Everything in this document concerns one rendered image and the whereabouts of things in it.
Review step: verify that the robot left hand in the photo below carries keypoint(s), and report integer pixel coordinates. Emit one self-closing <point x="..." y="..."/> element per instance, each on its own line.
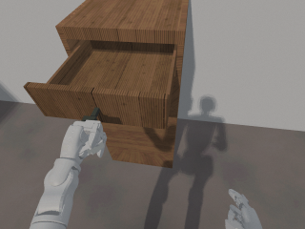
<point x="83" y="138"/>

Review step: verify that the robot left forearm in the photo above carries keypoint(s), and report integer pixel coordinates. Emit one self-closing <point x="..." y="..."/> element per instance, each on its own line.
<point x="54" y="207"/>

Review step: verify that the drawer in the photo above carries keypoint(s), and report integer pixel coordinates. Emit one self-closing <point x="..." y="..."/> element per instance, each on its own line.
<point x="130" y="82"/>

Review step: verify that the cabinet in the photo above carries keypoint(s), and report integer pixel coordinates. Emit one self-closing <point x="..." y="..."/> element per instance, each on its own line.
<point x="138" y="21"/>

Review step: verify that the handle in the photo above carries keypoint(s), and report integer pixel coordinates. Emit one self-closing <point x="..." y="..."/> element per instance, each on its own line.
<point x="93" y="115"/>

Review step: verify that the robot right hand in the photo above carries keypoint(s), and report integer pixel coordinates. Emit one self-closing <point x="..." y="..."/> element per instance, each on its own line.
<point x="247" y="218"/>

